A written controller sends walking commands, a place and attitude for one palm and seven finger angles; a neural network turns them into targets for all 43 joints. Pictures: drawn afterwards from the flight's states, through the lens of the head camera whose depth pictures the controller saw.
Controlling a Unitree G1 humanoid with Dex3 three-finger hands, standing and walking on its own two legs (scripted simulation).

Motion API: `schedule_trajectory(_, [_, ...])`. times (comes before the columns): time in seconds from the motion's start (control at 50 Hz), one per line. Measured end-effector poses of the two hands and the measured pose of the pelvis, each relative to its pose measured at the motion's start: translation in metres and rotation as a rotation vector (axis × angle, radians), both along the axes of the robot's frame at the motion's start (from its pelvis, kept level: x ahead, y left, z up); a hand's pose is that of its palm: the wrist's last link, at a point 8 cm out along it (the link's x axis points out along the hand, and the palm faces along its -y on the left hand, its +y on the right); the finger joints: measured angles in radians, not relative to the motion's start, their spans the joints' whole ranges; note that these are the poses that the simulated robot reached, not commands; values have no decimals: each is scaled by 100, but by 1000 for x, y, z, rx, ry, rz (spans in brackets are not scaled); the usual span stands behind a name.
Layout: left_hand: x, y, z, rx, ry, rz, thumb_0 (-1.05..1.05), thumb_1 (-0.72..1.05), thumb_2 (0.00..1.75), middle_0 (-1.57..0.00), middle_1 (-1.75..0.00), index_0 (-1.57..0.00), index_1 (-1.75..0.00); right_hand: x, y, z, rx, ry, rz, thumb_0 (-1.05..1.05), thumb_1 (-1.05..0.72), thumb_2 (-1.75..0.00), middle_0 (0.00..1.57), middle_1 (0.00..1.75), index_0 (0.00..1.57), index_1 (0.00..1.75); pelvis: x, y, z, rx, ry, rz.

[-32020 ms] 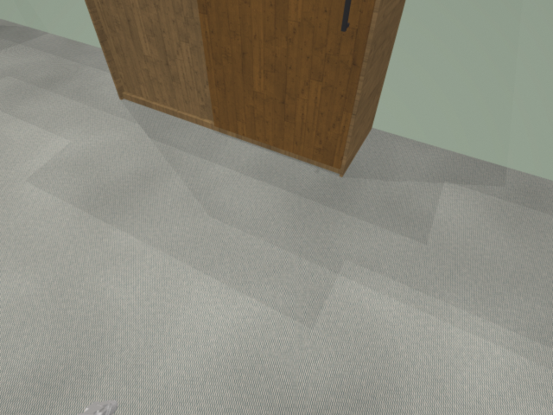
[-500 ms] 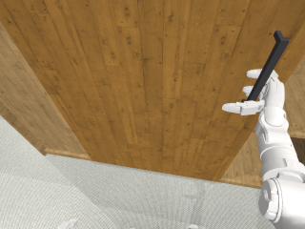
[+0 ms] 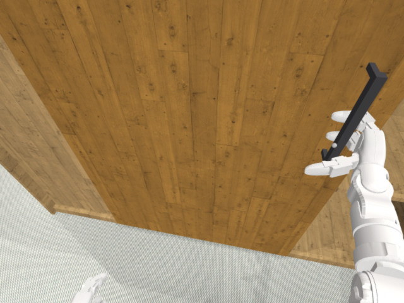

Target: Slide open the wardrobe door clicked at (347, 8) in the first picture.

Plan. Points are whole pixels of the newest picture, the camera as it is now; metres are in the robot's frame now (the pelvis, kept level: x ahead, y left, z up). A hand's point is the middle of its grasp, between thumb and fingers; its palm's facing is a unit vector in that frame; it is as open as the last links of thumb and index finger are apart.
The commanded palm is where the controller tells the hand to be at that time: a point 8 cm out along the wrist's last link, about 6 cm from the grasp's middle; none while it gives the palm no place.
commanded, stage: slip the hand off the handle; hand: right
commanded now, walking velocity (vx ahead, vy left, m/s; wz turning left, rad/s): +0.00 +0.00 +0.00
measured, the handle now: (345, 123) +0.46 -0.25 +0.14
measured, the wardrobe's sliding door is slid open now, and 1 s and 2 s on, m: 0.43 0.43 0.43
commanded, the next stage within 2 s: draw the hand back to the body in 1.02 s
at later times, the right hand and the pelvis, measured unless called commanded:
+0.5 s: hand (373, 162) +0.38 -0.29 +0.11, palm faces +0.28 +0.95 -0.13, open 14.6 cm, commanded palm +0.33 -0.32 +0.12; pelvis +0.03 +0.00 +0.00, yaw -1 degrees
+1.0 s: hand (389, 219) +0.26 -0.27 +0.11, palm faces +0.35 +0.92 -0.14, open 14.7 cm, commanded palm +0.23 -0.31 +0.12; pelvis +0.01 +0.01 +0.00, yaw -3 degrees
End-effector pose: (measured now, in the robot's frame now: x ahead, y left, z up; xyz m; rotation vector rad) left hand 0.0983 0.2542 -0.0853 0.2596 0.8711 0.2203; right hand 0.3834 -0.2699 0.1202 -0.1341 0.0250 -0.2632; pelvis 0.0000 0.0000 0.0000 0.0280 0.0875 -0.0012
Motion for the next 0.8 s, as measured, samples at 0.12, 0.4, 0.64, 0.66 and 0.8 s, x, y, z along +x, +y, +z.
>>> schedule_trajectory(0.12, [26,4,6,6,-27,1,1,90,90,-20,-30,-20,-30,-3,-16,-2,17,23,-43,-1,55,-20,39,123,45,125,12,4,2,-4,6,6])
schedule_trajectory(0.4, [36,13,-2,26,53,-21,1,90,90,-20,-30,-20,-30,-32,-81,4,-1,24,-98,-1,55,-20,26,116,27,116,30,8,3,5,23,-27])
schedule_trajectory(0.64, [53,-1,5,-20,-63,-26,1,90,90,-20,-30,-20,-30,-61,-55,-11,5,9,-66,-1,55,-20,25,115,25,115,34,1,2,-5,15,1])
schedule_trajectory(0.66, [56,-3,6,-25,-76,-33,1,90,90,-20,-30,-20,-30,-67,-55,-10,-4,-1,-74,-1,55,-20,26,115,25,115,33,1,2,-6,11,2])
schedule_trajectory(0.8, [80,-20,13,-50,-166,-99,1,90,90,-20,-30,-20,-30,-112,-55,2,-22,-28,-96,-1,55,-20,25,115,25,115,27,2,3,-3,-25,-16])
